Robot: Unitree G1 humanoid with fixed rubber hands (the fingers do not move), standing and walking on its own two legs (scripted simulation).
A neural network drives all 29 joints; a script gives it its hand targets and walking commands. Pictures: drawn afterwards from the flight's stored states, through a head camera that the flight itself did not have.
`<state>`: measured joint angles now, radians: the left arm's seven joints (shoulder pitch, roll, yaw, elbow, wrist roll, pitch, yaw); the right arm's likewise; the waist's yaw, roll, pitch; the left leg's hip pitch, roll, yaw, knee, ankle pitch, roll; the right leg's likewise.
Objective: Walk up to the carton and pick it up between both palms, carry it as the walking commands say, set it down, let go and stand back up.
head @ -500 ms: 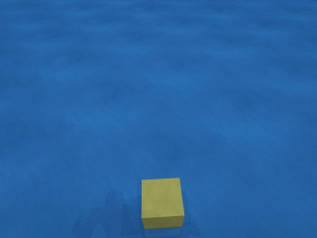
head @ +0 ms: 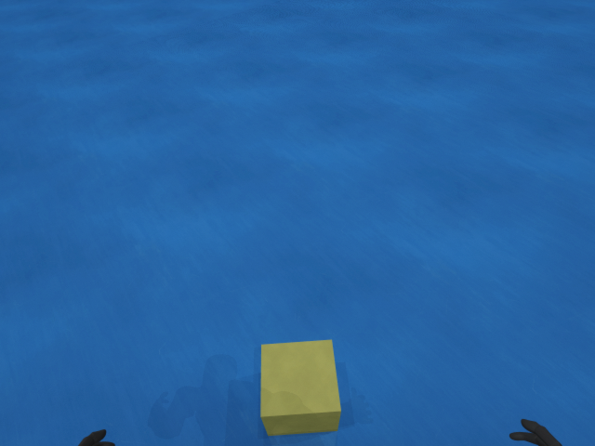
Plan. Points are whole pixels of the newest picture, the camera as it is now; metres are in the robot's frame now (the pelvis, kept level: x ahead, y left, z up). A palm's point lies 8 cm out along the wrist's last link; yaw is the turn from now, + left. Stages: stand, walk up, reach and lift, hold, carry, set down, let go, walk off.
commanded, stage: walk up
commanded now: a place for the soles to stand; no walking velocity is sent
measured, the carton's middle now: (299, 388) +0.43 +0.04 -0.67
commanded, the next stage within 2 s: reach and lift in 0.74 s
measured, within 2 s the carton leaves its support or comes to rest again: neither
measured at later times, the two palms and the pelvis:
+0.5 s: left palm out of the picture +0.08 +0.34 -0.09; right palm out of the picture +0.09 -0.32 -0.11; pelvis -0.01 +0.01 +0.00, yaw -2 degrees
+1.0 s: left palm out of the picture +0.15 +0.31 -0.10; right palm out of the picture +0.16 -0.28 -0.11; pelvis -0.02 +0.00 -0.02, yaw +4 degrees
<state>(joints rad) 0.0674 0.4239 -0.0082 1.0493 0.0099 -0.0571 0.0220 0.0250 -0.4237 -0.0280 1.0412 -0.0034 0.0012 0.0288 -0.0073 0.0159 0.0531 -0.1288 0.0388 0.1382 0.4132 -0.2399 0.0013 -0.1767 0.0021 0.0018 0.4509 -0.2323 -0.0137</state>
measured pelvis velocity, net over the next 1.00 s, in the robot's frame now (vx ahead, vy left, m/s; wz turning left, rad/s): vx -0.02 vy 0.00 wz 0.07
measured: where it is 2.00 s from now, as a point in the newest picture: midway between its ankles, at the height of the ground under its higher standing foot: outside the picture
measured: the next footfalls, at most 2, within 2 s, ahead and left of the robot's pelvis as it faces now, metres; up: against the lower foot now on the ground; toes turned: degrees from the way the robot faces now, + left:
none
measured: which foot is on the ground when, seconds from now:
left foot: down 0.00-1.00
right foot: down 0.00-1.00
